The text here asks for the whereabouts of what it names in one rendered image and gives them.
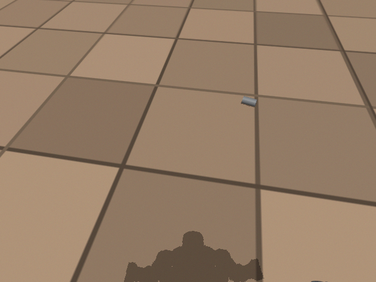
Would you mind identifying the can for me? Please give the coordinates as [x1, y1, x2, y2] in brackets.
[242, 96, 257, 107]

